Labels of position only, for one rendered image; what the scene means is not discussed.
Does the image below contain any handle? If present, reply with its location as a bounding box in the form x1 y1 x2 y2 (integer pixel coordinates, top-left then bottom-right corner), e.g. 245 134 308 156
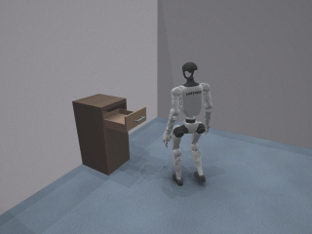
134 116 146 123

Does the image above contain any left robot forearm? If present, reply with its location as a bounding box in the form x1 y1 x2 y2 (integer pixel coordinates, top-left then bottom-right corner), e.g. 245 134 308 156
165 109 176 135

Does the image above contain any left robot thigh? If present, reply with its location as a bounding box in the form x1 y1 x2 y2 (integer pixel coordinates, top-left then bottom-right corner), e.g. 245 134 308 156
172 125 185 158

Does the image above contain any drawer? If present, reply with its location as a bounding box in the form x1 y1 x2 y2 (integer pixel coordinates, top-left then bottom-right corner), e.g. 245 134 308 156
103 106 146 133

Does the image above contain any left robot upper arm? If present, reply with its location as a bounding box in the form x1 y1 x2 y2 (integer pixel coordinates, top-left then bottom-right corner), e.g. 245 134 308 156
171 86 182 116

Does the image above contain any robot right hand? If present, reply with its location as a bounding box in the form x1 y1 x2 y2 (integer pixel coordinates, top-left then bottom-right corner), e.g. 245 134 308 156
203 122 210 135

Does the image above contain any right robot forearm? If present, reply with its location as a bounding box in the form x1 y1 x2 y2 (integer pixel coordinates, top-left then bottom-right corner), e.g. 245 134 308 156
204 108 213 124

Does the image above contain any right robot shin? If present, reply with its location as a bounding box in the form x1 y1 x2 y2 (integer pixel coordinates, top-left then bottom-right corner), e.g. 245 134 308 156
191 143 203 176

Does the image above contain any robot left hand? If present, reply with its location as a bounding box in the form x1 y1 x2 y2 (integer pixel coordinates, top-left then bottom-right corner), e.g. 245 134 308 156
162 133 172 148

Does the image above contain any cabinet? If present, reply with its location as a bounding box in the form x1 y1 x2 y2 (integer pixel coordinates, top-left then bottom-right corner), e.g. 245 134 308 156
72 94 130 176

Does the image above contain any right robot upper arm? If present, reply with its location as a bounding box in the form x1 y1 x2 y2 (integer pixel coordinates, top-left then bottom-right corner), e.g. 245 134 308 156
200 83 213 110

